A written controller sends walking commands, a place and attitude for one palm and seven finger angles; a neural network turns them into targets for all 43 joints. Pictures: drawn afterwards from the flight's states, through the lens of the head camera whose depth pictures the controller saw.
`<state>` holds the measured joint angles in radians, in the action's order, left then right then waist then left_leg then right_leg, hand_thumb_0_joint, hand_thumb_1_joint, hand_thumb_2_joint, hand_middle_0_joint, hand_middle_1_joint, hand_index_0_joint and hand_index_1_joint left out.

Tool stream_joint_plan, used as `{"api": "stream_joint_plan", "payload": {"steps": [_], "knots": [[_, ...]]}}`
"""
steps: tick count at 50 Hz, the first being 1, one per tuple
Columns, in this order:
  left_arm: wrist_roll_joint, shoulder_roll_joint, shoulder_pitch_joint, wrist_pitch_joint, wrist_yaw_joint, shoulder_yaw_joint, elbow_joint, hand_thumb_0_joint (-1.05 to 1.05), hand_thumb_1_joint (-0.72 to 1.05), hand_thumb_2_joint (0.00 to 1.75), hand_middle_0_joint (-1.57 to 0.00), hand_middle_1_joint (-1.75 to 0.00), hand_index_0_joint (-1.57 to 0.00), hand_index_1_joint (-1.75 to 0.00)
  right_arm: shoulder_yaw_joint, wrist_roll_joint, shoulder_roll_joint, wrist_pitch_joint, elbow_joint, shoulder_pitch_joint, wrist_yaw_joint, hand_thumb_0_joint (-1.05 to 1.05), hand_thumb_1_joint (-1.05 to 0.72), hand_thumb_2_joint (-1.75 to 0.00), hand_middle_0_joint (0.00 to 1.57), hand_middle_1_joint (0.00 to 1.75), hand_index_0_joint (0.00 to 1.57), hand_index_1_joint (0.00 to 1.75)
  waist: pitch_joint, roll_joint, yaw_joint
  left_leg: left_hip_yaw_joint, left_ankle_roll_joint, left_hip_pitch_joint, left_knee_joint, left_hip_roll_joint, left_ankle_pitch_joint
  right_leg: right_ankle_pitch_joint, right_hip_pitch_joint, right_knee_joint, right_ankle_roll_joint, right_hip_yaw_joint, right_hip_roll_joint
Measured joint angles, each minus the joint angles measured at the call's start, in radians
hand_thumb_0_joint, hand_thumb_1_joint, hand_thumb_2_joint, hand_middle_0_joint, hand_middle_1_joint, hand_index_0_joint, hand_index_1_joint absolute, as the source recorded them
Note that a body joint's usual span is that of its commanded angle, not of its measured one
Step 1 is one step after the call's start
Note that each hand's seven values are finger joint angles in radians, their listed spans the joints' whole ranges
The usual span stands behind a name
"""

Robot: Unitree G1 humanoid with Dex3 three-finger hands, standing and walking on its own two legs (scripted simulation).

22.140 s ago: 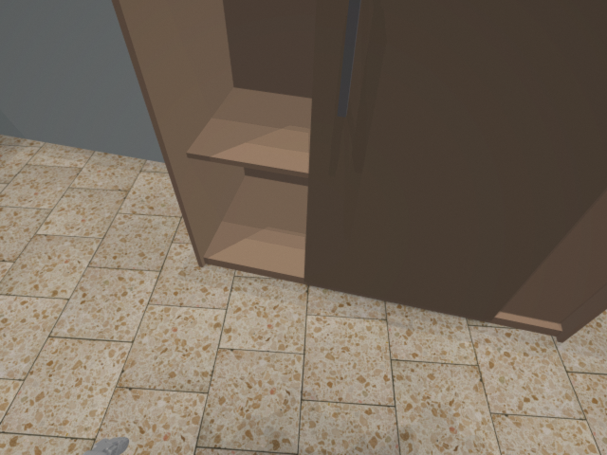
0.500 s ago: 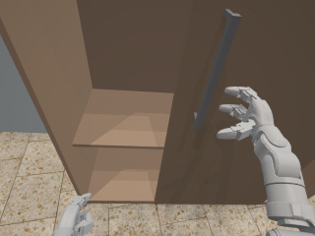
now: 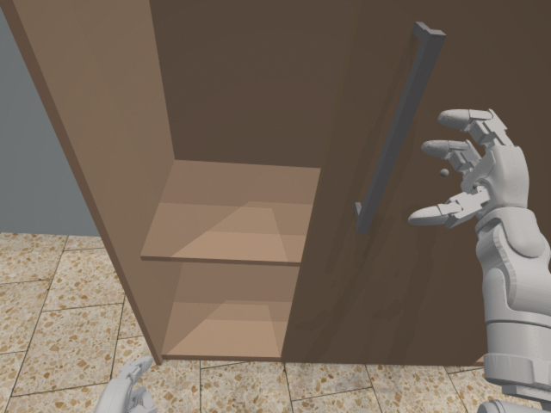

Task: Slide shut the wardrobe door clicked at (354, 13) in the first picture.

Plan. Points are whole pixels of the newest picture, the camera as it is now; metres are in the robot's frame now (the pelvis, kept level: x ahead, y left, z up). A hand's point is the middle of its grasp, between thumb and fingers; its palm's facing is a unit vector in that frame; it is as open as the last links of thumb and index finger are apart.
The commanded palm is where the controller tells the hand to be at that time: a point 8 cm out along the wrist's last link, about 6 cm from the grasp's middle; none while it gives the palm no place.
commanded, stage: move the hooked fingers beside the handle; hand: right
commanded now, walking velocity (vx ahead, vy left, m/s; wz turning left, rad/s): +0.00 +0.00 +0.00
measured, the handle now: (386, 145) +0.46 -0.12 +0.21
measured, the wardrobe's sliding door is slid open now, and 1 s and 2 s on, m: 0.42 0.42 0.42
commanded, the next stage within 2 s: none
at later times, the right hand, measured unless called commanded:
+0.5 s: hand (444, 173) +0.40 -0.19 +0.21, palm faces -0.01 +1.00 -0.04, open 14.0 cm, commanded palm +0.36 -0.24 +0.19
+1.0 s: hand (425, 200) +0.37 -0.17 +0.18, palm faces -0.09 +1.00 -0.02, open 14.0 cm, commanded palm +0.36 -0.24 +0.21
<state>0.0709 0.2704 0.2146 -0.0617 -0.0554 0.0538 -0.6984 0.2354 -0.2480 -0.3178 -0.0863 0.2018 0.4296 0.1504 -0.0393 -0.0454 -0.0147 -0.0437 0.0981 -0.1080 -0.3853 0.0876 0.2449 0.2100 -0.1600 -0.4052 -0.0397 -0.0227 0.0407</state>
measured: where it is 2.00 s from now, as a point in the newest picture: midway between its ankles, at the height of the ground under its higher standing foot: outside the picture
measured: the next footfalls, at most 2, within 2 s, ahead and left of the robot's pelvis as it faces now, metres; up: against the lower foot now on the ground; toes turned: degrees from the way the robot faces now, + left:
none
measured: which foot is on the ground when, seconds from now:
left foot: down 0.00-1.00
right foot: down 0.00-1.00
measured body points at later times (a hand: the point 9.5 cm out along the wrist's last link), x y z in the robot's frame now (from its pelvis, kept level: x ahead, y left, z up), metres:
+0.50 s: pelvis +0.01 -0.01 +0.00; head -0.02 +0.02 +0.45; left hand +0.17 +0.24 -0.10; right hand +0.40 -0.25 +0.21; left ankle -0.02 +0.05 -0.74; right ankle +0.01 -0.10 -0.74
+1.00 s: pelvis +0.01 -0.03 +0.00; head +0.00 +0.00 +0.45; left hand +0.18 +0.21 -0.10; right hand +0.37 -0.22 +0.19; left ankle -0.02 +0.05 -0.74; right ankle +0.01 -0.10 -0.74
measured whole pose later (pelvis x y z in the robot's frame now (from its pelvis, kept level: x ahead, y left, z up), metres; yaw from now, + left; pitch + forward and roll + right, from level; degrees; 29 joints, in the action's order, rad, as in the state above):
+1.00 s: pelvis +0.01 -0.03 +0.00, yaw +0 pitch -1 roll +0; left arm 0.07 0.27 0.19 -0.05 -0.05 0.05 -0.65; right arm 0.15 -0.26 -0.26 -0.21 0.18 0.37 0.16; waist -0.03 -0.06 -0.01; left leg -0.04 0.06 -0.13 -0.39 0.06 0.26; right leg 0.22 -0.18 -0.40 -0.07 -0.03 0.07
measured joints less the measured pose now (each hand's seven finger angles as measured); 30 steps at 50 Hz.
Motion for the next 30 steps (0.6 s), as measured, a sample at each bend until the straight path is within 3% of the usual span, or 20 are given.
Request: {"api": "stream_joint_plan", "payload": {"steps": [2,5,8,11,14,16,18,20,23,26,28,30], "knots": [[0.012,0.001,0.000,0.017,-0.002,0.005,-0.009,0.01,0.90,0.90,-0.20,-0.30,-0.20,-0.30,0.020,-0.004,-0.041,-0.036,0.082,0.070,0.010,-0.02,0.50,-0.30,0.30,1.20,0.30,1.20,-0.019,-0.007,0.000,-0.002,-0.001,0.008,0.003,0.005,0.003,0.011,0.000,-0.013,0.002,0.003,-0.004],[0.035,0.015,0.002,0.044,-0.003,0.012,0.000,0.01,0.90,0.90,-0.20,-0.30,-0.20,-0.30,0.008,-0.017,-0.095,-0.144,0.253,0.150,0.047,-0.01,0.50,-0.30,0.30,1.20,0.30,1.20,-0.041,-0.024,-0.003,-0.009,-0.003,-0.004,0.001,0.008,0.005,0.021,-0.021,-0.032,0.002,0.009,-0.007],[0.044,0.032,0.002,0.053,-0.002,0.008,0.022,0.01,0.90,0.90,-0.20,-0.30,-0.20,-0.30,-0.021,-0.022,-0.098,-0.228,0.349,0.145,0.082,-0.01,0.50,-0.30,0.29,1.20,0.29,1.20,-0.043,-0.038,-0.009,-0.012,-0.005,-0.034,-0.012,0.006,0.007,0.021,-0.050,-0.044,0.000,0.011,-0.006],[0.033,0.035,-0.002,0.037,0.000,-0.008,0.043,0.01,0.90,0.90,-0.20,-0.30,-0.20,-0.30,-0.028,-0.021,-0.042,-0.199,0.258,0.055,0.080,-0.01,0.49,-0.30,0.29,1.20,0.29,1.20,-0.011,-0.035,-0.011,-0.009,-0.002,-0.050,-0.023,0.004,0.008,0.019,-0.062,-0.046,-0.004,0.006,-0.004],[0.012,0.023,-0.001,0.006,-0.001,-0.011,0.044,0.01,0.90,0.90,-0.20,-0.30,-0.20,-0.30,-0.012,-0.015,0.016,-0.091,0.084,-0.029,0.053,-0.02,0.49,-0.30,0.29,1.20,0.29,1.20,0.014,-0.012,-0.006,0.001,-0.001,-0.044,-0.021,0.002,0.008,0.014,-0.046,-0.030,-0.004,-0.002,-0.003],[0.002,0.011,-0.001,-0.010,0.000,-0.007,0.032,0.01,0.90,0.90,-0.20,-0.30,-0.20,-0.30,-0.001,-0.004,0.022,-0.022,0.015,-0.036,0.029,-0.02,0.49,-0.30,0.29,1.20,0.29,1.20,0.013,0.002,-0.003,0.005,0.000,-0.031,-0.018,0.002,0.010,0.014,-0.031,-0.020,-0.002,-0.005,-0.002],[0.003,0.004,-0.002,-0.013,-0.001,-0.004,0.017,0.01,0.90,0.90,-0.20,-0.30,-0.20,-0.30,0.012,0.006,0.004,0.002,0.018,0.008,0.015,-0.02,0.49,-0.30,0.30,1.20,0.30,1.20,0.003,0.005,-0.001,0.003,-0.001,-0.015,-0.012,0.002,0.013,0.018,-0.017,-0.019,-0.002,-0.003,-0.002],[0.012,0.002,-0.007,0.002,-0.002,0.001,0.007,0.01,0.90,0.90,-0.20,-0.30,-0.20,-0.30,0.021,0.009,-0.030,-0.029,0.085,0.077,0.016,-0.02,0.50,-0.30,0.30,1.20,0.30,1.20,-0.014,-0.002,0.001,0.000,-0.004,-0.007,-0.008,0.003,0.015,0.026,-0.016,-0.027,-0.002,0.001,-0.003],[0.031,0.012,-0.010,0.035,-0.004,0.009,0.014,0.01,0.90,0.90,-0.20,-0.30,-0.20,-0.30,0.006,-0.002,-0.082,-0.142,0.237,0.159,0.047,-0.01,0.50,-0.30,0.30,1.20,0.30,1.20,-0.038,-0.021,-0.002,-0.005,-0.010,-0.018,-0.008,0.001,0.016,0.032,-0.034,-0.038,-0.006,0.006,-0.001],[0.038,0.024,-0.011,0.052,0.000,0.007,0.033,0.01,0.90,0.90,-0.20,-0.30,-0.20,-0.30,-0.014,-0.018,-0.084,-0.227,0.319,0.151,0.080,-0.01,0.50,-0.30,0.29,1.20,0.30,1.20,-0.044,-0.036,-0.006,-0.007,-0.015,-0.042,-0.017,-0.004,0.018,0.030,-0.056,-0.043,-0.012,0.006,0.004],[0.034,0.025,-0.010,0.049,0.001,0.000,0.048,0.01,0.90,0.90,-0.20,-0.30,-0.21,-0.30,-0.021,-0.020,-0.053,-0.223,0.270,0.086,0.081,-0.01,0.49,-0.30,0.29,1.20,0.29,1.20,-0.031,-0.037,-0.007,-0.003,-0.016,-0.051,-0.024,-0.007,0.019,0.029,-0.061,-0.042,-0.016,0.002,0.007],[0.024,0.021,-0.006,0.031,0.002,-0.007,0.058,0.01,0.90,0.90,-0.20,-0.30,-0.20,-0.30,-0.036,-0.015,-0.008,-0.175,0.150,0.009,0.063,-0.01,0.49,-0.30,0.29,1.20,0.29,1.20,-0.007,-0.029,-0.004,0.000,-0.017,-0.047,-0.026,-0.010,0.020,0.026,-0.054,-0.037,-0.019,-0.001,0.010]]}}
